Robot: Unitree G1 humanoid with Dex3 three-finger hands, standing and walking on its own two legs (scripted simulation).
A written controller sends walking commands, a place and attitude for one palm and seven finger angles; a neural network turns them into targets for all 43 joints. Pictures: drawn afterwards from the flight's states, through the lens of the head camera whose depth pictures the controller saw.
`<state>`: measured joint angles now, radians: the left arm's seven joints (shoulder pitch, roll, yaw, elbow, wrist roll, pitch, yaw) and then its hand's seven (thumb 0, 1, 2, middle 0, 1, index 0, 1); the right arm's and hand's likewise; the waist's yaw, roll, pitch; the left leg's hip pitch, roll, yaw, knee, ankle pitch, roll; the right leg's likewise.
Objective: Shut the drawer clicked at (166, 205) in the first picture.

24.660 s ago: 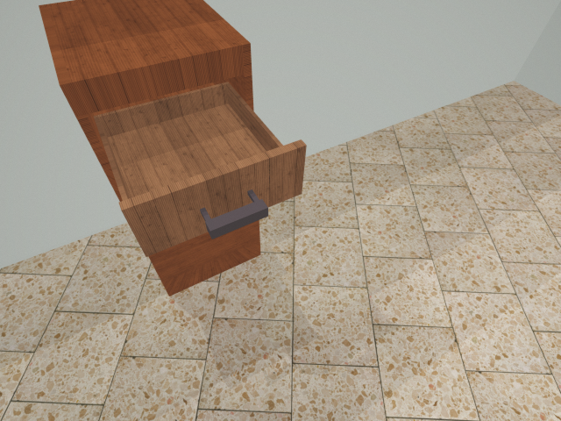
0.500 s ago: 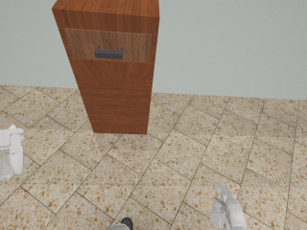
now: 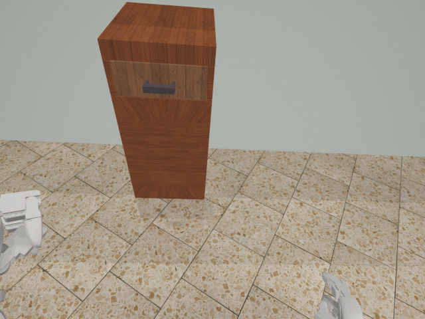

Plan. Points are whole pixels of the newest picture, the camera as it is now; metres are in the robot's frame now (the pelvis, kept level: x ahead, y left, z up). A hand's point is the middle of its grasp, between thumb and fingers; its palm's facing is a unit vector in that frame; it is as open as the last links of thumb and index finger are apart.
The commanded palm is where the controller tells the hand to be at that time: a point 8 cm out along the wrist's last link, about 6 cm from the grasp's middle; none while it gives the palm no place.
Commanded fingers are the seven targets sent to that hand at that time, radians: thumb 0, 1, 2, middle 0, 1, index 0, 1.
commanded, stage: stop stepping back and stand still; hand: left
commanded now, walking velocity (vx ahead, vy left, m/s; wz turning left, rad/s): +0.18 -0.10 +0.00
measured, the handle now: (159, 85) +0.89 +0.23 -0.02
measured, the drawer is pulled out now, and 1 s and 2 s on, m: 0.00 0.00 0.00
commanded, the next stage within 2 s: let the arm hang, fingers relaxed in 0.44 s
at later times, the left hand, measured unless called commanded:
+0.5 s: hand (11, 245) +0.16 +0.25 +0.18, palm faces +0.40 -0.80 -0.45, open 3.3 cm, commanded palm +0.10 +0.29 +0.18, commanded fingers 0.00 0.90 0.90 -1.40 -1.60 -1.40 -1.60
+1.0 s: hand out of the picture -0.04 +0.24 -0.17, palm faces +0.08 -0.97 -0.24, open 4.1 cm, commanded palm none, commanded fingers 0.00 0.90 0.90 -0.44 -0.56 -0.44 -0.56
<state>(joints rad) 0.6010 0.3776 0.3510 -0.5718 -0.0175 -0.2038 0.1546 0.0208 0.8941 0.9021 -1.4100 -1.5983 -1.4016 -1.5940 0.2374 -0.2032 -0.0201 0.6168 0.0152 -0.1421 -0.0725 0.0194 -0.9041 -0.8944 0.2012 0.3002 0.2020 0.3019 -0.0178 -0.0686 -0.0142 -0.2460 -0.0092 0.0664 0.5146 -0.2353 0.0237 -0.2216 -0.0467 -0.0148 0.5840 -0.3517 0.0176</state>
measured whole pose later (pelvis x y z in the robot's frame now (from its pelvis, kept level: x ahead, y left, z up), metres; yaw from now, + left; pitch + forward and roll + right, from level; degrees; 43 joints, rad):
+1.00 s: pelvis -0.02 +0.04 +0.01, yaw +4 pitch +0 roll -1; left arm 0.35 0.24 0.02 0.97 0.02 0.03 0.02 0.02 0.91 0.90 -0.80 -1.01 -0.79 -0.96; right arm 0.30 -0.18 0.00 0.98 -0.02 0.02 -0.01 0.01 -0.90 -0.89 0.20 0.30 0.20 0.30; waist 0.01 -0.02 0.06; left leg -0.27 0.01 0.06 0.50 -0.23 0.04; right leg -0.24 -0.05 -0.08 0.44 -0.19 0.02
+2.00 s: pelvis +0.01 +0.02 +0.01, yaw +2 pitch -2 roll +0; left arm 0.27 0.14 0.01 1.15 0.02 0.00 0.03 0.01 0.91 0.90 -0.20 -0.30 -0.20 -0.29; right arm 0.28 -0.13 -0.02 1.14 -0.01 -0.01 -0.03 0.01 -0.91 -0.89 0.20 0.30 0.20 0.30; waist 0.00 0.01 0.05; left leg -0.16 0.02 0.09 0.41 -0.22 0.01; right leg -0.18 -0.03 -0.04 0.41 -0.20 0.01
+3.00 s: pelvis +0.02 +0.02 +0.01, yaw +2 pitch -2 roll +0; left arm 0.25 0.15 0.01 1.15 0.01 -0.01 0.03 0.01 0.91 0.90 -0.20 -0.30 -0.20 -0.29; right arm 0.27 -0.14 -0.02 1.15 -0.01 -0.01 -0.03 0.01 -0.91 -0.89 0.20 0.30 0.20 0.30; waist -0.01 0.01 0.05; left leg -0.13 0.03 0.09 0.38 -0.22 0.00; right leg -0.15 -0.02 -0.04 0.39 -0.21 0.00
